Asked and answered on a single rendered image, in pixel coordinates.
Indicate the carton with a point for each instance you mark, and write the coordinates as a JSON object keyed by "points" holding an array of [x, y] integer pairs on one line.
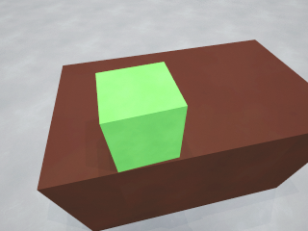
{"points": [[142, 115]]}

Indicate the pedestal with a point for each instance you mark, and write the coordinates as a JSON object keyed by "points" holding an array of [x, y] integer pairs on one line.
{"points": [[246, 131]]}

